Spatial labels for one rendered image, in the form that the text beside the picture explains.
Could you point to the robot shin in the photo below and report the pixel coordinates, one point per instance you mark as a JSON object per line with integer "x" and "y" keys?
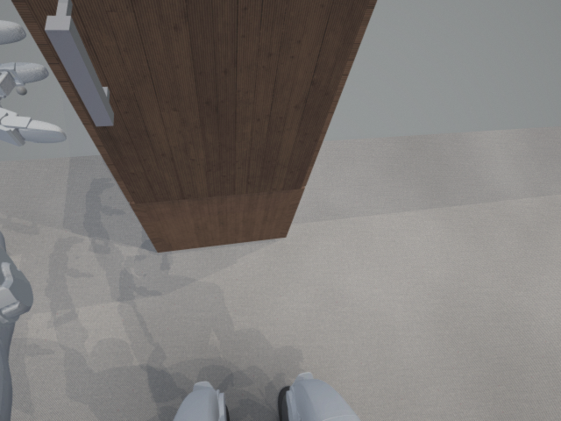
{"x": 302, "y": 377}
{"x": 202, "y": 385}

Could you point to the robot left hand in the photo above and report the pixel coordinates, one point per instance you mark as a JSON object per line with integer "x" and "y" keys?
{"x": 13, "y": 128}

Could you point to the robot left shin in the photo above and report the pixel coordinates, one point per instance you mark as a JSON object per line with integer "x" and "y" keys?
{"x": 202, "y": 385}

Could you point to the left robot upper arm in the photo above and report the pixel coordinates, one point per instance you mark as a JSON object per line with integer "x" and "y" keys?
{"x": 16, "y": 298}

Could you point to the robot right shin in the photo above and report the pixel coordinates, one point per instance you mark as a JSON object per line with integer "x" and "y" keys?
{"x": 302, "y": 377}

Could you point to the cupboard door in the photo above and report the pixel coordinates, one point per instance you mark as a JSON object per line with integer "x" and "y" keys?
{"x": 213, "y": 97}

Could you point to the handle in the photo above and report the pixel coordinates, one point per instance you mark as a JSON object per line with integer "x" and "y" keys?
{"x": 66, "y": 40}

